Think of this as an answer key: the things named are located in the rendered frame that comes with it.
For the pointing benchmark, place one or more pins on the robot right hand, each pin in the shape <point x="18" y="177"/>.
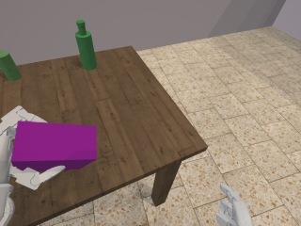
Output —
<point x="237" y="212"/>

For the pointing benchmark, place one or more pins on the sponge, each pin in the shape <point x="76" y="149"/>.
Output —
<point x="41" y="146"/>

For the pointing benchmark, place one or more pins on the robot left hand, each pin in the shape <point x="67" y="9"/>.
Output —
<point x="27" y="177"/>

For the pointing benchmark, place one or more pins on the robot left forearm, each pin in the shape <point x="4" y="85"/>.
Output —
<point x="7" y="206"/>

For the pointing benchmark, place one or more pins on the table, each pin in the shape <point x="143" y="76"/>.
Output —
<point x="139" y="129"/>

